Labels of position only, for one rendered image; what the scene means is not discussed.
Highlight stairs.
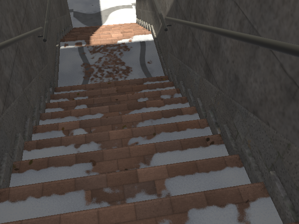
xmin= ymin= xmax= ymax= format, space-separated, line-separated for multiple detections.
xmin=63 ymin=22 xmax=149 ymax=38
xmin=0 ymin=76 xmax=299 ymax=224

